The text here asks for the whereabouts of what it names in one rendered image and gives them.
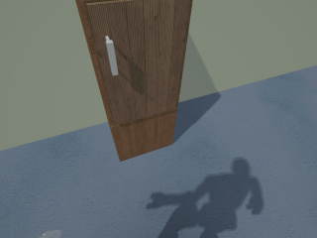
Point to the cupboard door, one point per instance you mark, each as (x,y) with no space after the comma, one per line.
(148,38)

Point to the handle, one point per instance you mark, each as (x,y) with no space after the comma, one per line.
(112,56)

